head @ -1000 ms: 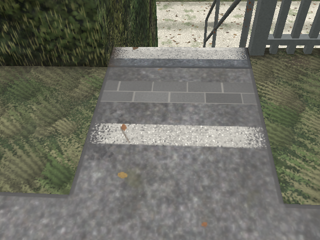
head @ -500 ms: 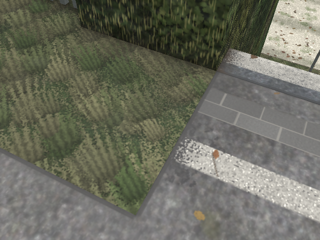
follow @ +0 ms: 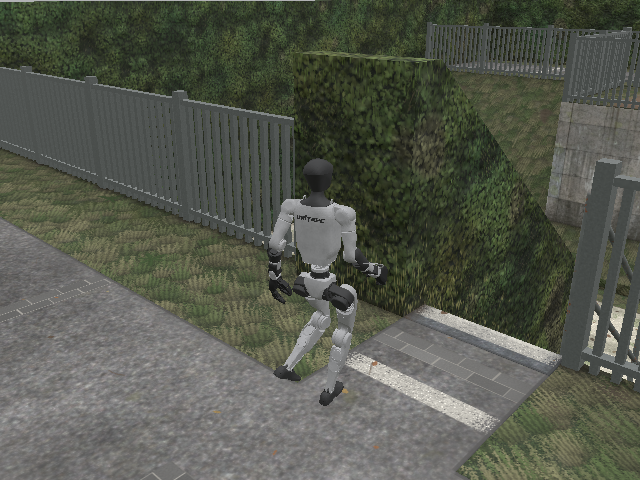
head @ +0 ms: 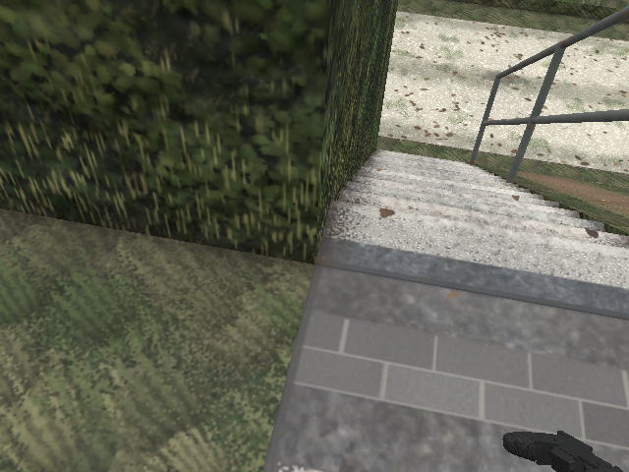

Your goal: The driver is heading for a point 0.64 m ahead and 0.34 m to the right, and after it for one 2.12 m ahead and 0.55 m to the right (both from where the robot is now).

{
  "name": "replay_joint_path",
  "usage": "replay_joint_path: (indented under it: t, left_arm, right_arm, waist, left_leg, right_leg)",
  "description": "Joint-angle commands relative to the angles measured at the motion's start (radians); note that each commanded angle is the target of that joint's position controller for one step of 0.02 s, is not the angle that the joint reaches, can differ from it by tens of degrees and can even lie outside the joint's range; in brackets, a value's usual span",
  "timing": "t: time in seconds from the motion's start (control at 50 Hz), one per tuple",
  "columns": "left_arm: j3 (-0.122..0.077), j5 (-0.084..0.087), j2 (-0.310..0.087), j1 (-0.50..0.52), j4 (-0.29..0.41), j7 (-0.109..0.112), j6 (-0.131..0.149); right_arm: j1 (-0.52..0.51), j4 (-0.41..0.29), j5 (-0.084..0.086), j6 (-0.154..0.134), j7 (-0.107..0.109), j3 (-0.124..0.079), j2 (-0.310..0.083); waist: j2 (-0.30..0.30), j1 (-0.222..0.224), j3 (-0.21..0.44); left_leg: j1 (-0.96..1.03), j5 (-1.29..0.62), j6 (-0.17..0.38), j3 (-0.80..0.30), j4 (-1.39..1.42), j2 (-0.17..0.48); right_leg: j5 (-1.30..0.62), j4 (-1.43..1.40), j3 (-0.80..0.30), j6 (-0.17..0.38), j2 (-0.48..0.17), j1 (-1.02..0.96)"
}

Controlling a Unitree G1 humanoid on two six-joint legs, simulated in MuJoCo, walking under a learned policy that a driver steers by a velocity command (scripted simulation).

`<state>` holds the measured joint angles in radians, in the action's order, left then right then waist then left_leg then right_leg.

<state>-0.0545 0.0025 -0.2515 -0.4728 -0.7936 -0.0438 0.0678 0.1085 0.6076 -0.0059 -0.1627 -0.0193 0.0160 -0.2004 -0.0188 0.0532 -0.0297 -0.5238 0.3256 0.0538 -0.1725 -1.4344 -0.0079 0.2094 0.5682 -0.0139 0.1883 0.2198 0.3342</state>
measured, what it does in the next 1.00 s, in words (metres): walks ahead, turning right: left foot, then right foot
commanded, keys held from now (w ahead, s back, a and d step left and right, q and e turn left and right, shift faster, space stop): w+e+shift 0.78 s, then q+shift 0.22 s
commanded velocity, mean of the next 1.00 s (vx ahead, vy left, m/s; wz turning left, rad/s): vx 0.92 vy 0.00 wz -0.80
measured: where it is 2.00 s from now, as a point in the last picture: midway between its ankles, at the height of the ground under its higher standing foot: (512, 301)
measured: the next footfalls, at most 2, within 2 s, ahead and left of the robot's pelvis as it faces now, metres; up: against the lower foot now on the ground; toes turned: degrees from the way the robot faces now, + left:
left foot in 0.26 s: +0.44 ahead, +0.18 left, +0.00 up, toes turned -24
right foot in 0.72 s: +0.69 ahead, -0.23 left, +0.00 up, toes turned -48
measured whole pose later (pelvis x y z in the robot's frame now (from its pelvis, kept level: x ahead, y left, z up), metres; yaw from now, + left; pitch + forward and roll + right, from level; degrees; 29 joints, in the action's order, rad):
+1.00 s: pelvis +0.74 -0.20 +0.02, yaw -49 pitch +0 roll -1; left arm -0.03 -0.02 -0.23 -0.35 -0.73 0.00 0.09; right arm 0.10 0.69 0.00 -0.12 0.00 -0.02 -0.30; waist 0.03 0.05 -0.05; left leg -0.75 -0.04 -0.02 -0.06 -0.87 0.11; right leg 0.28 0.40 0.01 0.12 0.12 0.12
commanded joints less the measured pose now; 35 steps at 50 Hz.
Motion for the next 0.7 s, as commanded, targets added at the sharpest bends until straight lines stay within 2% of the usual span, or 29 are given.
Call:
replay_joint_path:
  t: [0.02,0.06,0.08,0.12,0.16,0.2,0.22,0.24,0.26,0.28,0.3,0.32,0.34,0.36,0.38,0.4,0.42,0.44,0.5,0.52,0.54,0.56,0.58,0.6,0.62,0.64,0.66,0.68,0.7]
  left_arm:
    - [-0.024,0.013,-0.111,0.170,0.160,0.019,0.040]
    - [-0.023,0.031,-0.106,0.147,0.145,0.042,0.035]
    - [-0.026,0.039,-0.113,0.137,0.135,0.050,0.029]
    - [-0.033,0.047,-0.127,0.101,0.113,0.053,0.016]
    - [-0.035,0.057,-0.121,0.076,0.097,0.056,0.008]
    - [-0.038,0.056,-0.107,0.080,0.094,0.060,0.001]
    - [-0.040,0.049,-0.108,0.102,0.102,0.059,-0.003]
    - [-0.034,0.034,-0.095,0.139,0.123,0.051,-0.002]
    - [-0.003,-0.017,-0.025,0.180,0.174,0.040,-0.004]
    - [0.027,0.035,0.062,0.010,0.221,0.035,0.009]
    - [0.018,0.078,-0.045,0.022,0.191,0.051,0.002]
    - [0.003,0.053,-0.115,0.152,0.202,0.054,-0.008]
    - [0.000,0.017,-0.132,0.231,0.217,0.051,-0.013]
    - [0.004,-0.010,-0.112,0.309,0.244,0.039,-0.007]
    - [0.008,0.007,-0.086,0.316,0.262,0.026,-0.006]
    - [0.016,0.028,-0.063,0.322,0.274,0.018,-0.012]
    - [0.023,0.038,-0.040,0.330,0.282,0.011,-0.018]
    - [0.031,0.044,-0.030,0.309,0.291,0.004,-0.027]
    - [0.031,0.024,-0.066,0.364,0.337,-0.005,-0.033]
    - [0.020,0.029,-0.086,0.365,0.331,-0.005,-0.030]
    - [0.019,0.026,-0.093,0.407,0.339,-0.008,-0.027]
    - [0.012,0.021,-0.099,0.458,0.347,-0.011,-0.024]
    - [0.014,0.020,-0.089,0.509,0.360,-0.021,-0.018]
    - [0.015,0.030,-0.078,0.534,0.363,-0.033,-0.009]
    - [0.009,0.035,-0.083,0.527,0.365,-0.041,-0.003]
    - [0.011,0.046,-0.077,0.514,0.362,-0.048,-0.001]
    - [-0.006,0.041,-0.111,0.507,0.366,-0.056,-0.010]
    - [-0.025,0.043,-0.144,0.431,0.359,-0.058,-0.018]
    - [-0.055,0.041,-0.192,0.237,0.313,-0.049,-0.025]
  right_arm:
    - [0.069,-0.066,-0.009,0.016,0.033,-0.046,-0.162]
    - [-0.059,-0.115,-0.031,0.020,0.050,-0.034,-0.130]
    - [-0.120,-0.136,-0.030,0.021,0.050,-0.026,-0.100]
    - [-0.183,-0.162,-0.002,0.023,0.046,-0.029,-0.076]
    - [-0.181,-0.164,0.035,0.021,0.043,-0.057,-0.123]
    - [-0.164,-0.157,0.055,0.009,0.039,-0.084,-0.168]
    - [-0.091,-0.139,0.058,0.000,0.038,-0.104,-0.196]
    - [0.071,-0.108,0.056,-0.007,0.037,-0.127,-0.228]
    - [0.346,-0.068,0.045,-0.004,0.048,-0.141,-0.288]
    - [0.382,-0.035,-0.014,-0.003,0.028,-0.146,-0.371]
    - [0.320,-0.054,-0.008,0.006,0.027,-0.141,-0.284]
    - [0.285,-0.056,-0.002,0.018,0.037,-0.126,-0.207]
    - [0.278,-0.032,-0.009,0.030,0.034,-0.122,-0.204]
    - [0.278,0.000,-0.019,0.040,0.030,-0.118,-0.201]
    - [0.271,0.023,-0.022,0.045,0.029,-0.105,-0.185]
    - [0.264,0.050,-0.018,0.046,0.022,-0.092,-0.146]
    - [0.265,0.076,-0.008,0.048,0.014,-0.077,-0.105]
    - [0.265,0.098,-0.001,0.045,0.010,-0.072,-0.101]
    - [0.199,0.130,-0.017,0.033,0.013,-0.084,-0.175]
    - [0.184,0.140,-0.021,0.032,0.021,-0.087,-0.186]
    - [0.212,0.155,-0.021,0.029,0.027,-0.085,-0.192]
    - [0.242,0.163,-0.024,0.024,0.027,-0.092,-0.227]
    - [0.285,0.185,-0.022,0.026,0.030,-0.089,-0.232]
    - [0.315,0.200,-0.020,0.029,0.030,-0.083,-0.229]
    - [0.313,0.208,-0.021,0.033,0.034,-0.080,-0.251]
    - [0.315,0.209,-0.010,0.037,0.044,-0.082,-0.274]
    - [0.330,0.208,-0.012,0.047,0.060,-0.080,-0.293]
    - [0.313,0.201,-0.017,0.062,0.076,-0.093,-0.346]
    - [0.265,0.182,-0.013,0.071,0.072,-0.108,-0.384]
  waist:
    - [0.154,-0.133,-0.050]
    - [0.082,-0.074,-0.071]
    - [0.037,-0.042,-0.066]
    - [-0.036,0.015,-0.018]
    - [-0.081,0.028,0.018]
    - [-0.112,0.009,0.031]
    - [-0.118,-0.044,0.073]
    - [-0.111,-0.135,0.179]
    - [-0.031,-0.240,0.367]
    - [0.473,-0.111,0.443]
    - [0.425,-0.135,0.330]
    - [0.254,-0.173,0.175]
    - [0.077,-0.173,0.113]
    - [0.010,-0.169,0.055]
    - [0.038,-0.140,0.028]
    - [0.075,-0.127,0.007]
    - [0.076,-0.116,-0.005]
    - [0.101,-0.086,-0.009]
    - [0.085,-0.054,-0.067]
    - [0.095,-0.050,-0.075]
    - [0.080,-0.073,-0.085]
    - [0.043,-0.107,-0.111]
    - [0.015,-0.131,-0.123]
    - [0.030,-0.138,-0.124]
    - [0.053,-0.121,-0.112]
    - [0.104,-0.097,-0.078]
    - [0.151,-0.071,-0.051]
    - [0.182,0.000,-0.002]
    - [0.202,0.101,0.089]
  left_leg:
    - [-0.127,-0.052,-0.055,0.016,0.225,0.071]
    - [-0.029,-0.194,-0.093,0.074,0.466,0.059]
    - [0.043,-0.277,-0.105,0.096,0.602,0.036]
    - [0.177,-0.381,-0.131,0.126,0.785,-0.028]
    - [0.216,-0.389,-0.149,0.081,0.904,-0.047]
    - [0.222,-0.334,-0.131,0.050,0.983,-0.034]
    - [0.293,-0.288,-0.105,0.059,1.001,-0.032]
    - [0.477,-0.251,-0.063,0.046,0.963,0.021]
    - [0.831,0.028,-0.003,-0.139,0.908,0.195]
    - [1.073,0.387,0.202,-0.780,1.124,0.445]
    - [1.008,0.619,0.211,-0.878,1.174,0.464]
    - [0.892,0.452,0.171,-0.666,1.172,0.414]
    - [0.764,0.274,0.119,-0.460,1.157,0.354]
    - [0.650,0.132,0.091,-0.330,1.168,0.297]
    - [0.582,0.061,0.080,-0.244,1.182,0.276]
    - [0.547,0.007,0.071,-0.173,1.199,0.261]
    - [0.535,-0.066,0.054,-0.105,1.197,0.242]
    - [0.503,-0.118,0.062,-0.074,1.201,0.259]
    - [0.350,-0.244,0.054,0.111,1.273,0.222]
    - [0.346,-0.262,0.042,0.184,1.288,0.190]
    - [0.358,-0.276,0.030,0.217,1.298,0.188]
    - [0.393,-0.318,0.018,0.238,1.290,0.197]
    - [0.439,-0.361,-0.001,0.263,1.287,0.201]
    - [0.494,-0.487,-0.023,0.289,1.281,0.211]
    - [0.513,-0.717,-0.052,0.339,1.238,0.203]
    - [0.540,-0.963,-0.053,0.374,1.183,0.201]
    - [0.554,-1.261,-0.062,0.391,1.092,0.212]
    - [0.539,-1.474,-0.060,0.386,0.958,0.236]
    - [0.479,-1.581,-0.035,0.366,0.750,0.263]
  right_leg:
    - [0.180,-0.388,-0.557,0.177,-0.262,0.075]
    - [0.026,-0.377,-0.425,0.152,-0.197,0.177]
    - [0.005,-0.361,-0.379,0.122,-0.162,0.208]
    - [0.026,-0.325,-0.372,0.069,-0.137,0.204]
    - [0.101,-0.261,-0.436,0.043,-0.156,0.080]
    - [0.051,-0.159,-0.483,0.015,-0.190,-0.065]
    - [-0.080,-0.056,-0.479,-0.010,-0.194,-0.108]
    - [-0.202,0.146,-0.432,-0.044,-0.176,-0.090]
    - [-0.098,0.493,-0.336,-0.071,-0.140,0.099]
    - [0.398,0.790,-0.222,-0.117,-0.069,0.470]
    - [0.299,0.914,-0.184,-0.122,-0.195,0.629]
    - [0.217,0.937,-0.151,-0.129,-0.227,0.663]
    - [0.154,0.907,-0.106,-0.124,-0.271,0.616]
    - [0.128,0.880,-0.094,-0.113,-0.298,0.584]
    - [0.090,0.856,-0.104,-0.109,-0.330,0.563]
    - [0.076,0.848,-0.101,-0.108,-0.353,0.567]
    - [0.060,0.855,-0.098,-0.102,-0.358,0.593]
    - [0.060,0.857,-0.101,-0.104,-0.370,0.609]
    - [-0.066,0.740,-0.067,-0.144,-0.366,0.570]
    - [-0.147,0.676,-0.056,-0.156,-0.365,0.550]
    - [-0.212,0.612,-0.028,-0.157,-0.355,0.543]
    - [-0.279,0.525,-0.001,-0.146,-0.342,0.550]
    - [-0.305,0.445,0.029,-0.130,-0.328,0.552]
    - [-0.322,0.393,0.061,-0.105,-0.314,0.526]
    - [-0.306,0.329,0.114,-0.084,-0.276,0.441]
    - [-0.262,0.281,0.162,-0.068,-0.235,0.337]
    - [-0.198,0.276,0.213,-0.058,-0.172,0.238]
    - [-0.134,0.277,0.233,-0.047,-0.140,0.110]
    - [-0.101,0.283,0.210,-0.016,-0.120,-0.109]
Keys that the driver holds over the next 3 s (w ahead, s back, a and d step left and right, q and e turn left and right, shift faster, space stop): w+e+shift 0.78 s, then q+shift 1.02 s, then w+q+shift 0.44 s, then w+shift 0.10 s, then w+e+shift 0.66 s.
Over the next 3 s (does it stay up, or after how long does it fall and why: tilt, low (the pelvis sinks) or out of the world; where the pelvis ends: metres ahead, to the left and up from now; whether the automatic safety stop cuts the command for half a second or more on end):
stays up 1.31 -0.49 -0.20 its command is cut before an obstacle after 2.3 s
